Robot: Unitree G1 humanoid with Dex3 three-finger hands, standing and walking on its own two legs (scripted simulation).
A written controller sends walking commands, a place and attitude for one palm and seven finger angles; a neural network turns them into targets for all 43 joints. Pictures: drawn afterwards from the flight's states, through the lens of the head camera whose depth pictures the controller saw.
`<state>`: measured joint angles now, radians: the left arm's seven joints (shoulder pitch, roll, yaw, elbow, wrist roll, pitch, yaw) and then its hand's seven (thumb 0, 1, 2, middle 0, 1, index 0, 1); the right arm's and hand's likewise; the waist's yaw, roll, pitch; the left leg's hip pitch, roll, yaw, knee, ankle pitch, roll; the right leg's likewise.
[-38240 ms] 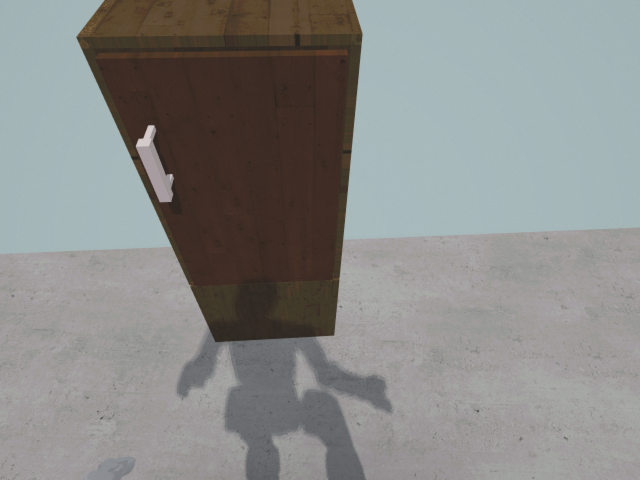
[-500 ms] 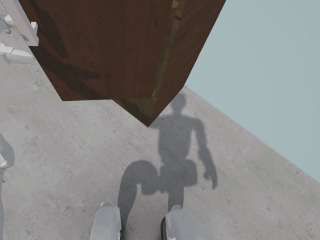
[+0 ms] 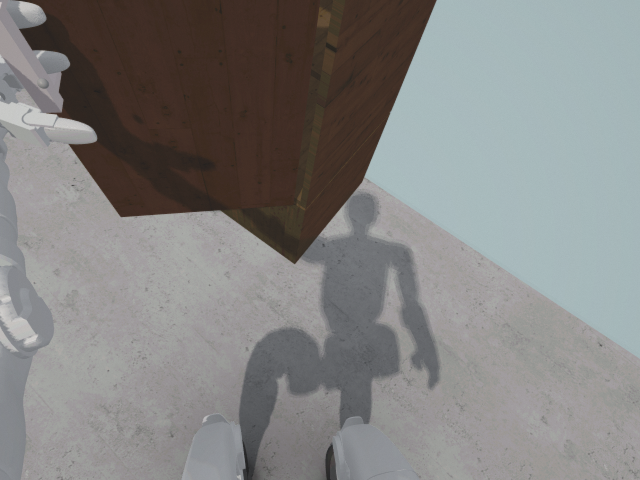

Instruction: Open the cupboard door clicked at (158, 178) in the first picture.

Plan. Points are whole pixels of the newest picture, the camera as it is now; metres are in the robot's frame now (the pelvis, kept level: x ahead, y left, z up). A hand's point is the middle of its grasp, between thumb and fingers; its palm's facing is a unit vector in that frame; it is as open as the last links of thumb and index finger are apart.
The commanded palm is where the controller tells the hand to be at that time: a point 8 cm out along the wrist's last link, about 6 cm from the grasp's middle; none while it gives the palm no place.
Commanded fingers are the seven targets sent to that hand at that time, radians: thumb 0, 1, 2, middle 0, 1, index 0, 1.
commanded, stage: slide the fingers in behind the handle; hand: left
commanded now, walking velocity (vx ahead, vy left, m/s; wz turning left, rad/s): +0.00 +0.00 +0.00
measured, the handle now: (27, 50) +0.59 +0.27 +0.11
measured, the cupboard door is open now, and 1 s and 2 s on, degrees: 44 44 72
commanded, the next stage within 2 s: close the thumb around the handle in 0.38 s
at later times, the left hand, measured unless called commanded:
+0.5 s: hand (39, 85) +0.54 +0.25 +0.10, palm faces +0.07 -1.00 +0.01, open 13.8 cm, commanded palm +0.53 +0.28 +0.10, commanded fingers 0.00 -0.39 0.35 -0.31 -1.21 -0.31 -1.21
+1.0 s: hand (44, 82) +0.55 +0.24 +0.10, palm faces +0.06 -1.00 +0.00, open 7.0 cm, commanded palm +0.53 +0.28 +0.10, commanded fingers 0.00 0.90 0.90 -0.40 -1.35 -0.40 -1.35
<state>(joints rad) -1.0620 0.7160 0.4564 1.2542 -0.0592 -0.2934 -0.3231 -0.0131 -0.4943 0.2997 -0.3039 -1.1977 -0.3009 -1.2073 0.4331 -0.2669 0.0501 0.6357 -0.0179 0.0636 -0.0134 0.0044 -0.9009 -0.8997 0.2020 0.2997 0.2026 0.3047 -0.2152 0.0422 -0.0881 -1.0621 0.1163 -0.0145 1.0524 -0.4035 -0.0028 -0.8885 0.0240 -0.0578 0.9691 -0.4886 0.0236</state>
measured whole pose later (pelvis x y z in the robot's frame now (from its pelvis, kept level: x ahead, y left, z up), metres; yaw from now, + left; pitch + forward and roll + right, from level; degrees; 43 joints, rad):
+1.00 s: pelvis +0.00 +0.01 +0.00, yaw +0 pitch +24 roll -5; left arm -1.07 0.71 0.47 1.25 -0.05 -0.30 -0.30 0.00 0.49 0.72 -0.38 -1.30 -0.38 -1.31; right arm 0.43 -0.27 0.05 0.64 -0.03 0.07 -0.01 0.00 -0.90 -0.90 0.20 0.30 0.20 0.30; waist -0.22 0.04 -0.09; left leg -1.07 0.11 -0.01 1.06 -0.41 0.01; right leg -0.90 0.02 -0.05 0.97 -0.49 0.03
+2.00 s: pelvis +0.02 -0.01 +0.03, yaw +0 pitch +14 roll -1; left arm -0.26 0.19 0.27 0.47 -0.20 -0.27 -0.04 0.01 0.71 0.73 -0.38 -1.34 -0.37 -1.32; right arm 0.28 -0.24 0.00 0.52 0.01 0.05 0.02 0.01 -0.90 -0.90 0.20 0.30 0.20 0.30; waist -0.06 0.04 -0.15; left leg -0.74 0.09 0.05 0.91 -0.40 -0.02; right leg -0.62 0.00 0.00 0.89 -0.50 0.02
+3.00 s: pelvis +0.02 -0.05 +0.03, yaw +5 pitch +8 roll +1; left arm 0.02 -0.06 -0.07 0.20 0.00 -0.26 0.44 0.00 -0.17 0.44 -0.33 -1.23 -0.33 -1.23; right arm 0.20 -0.20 -0.01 0.59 -0.07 0.05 0.00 0.01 -0.90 -0.90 0.20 0.30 0.20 0.30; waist 0.00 0.03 -0.12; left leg -0.60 0.06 -0.01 0.82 -0.35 -0.06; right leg -0.48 -0.02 -0.07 0.87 -0.53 -0.03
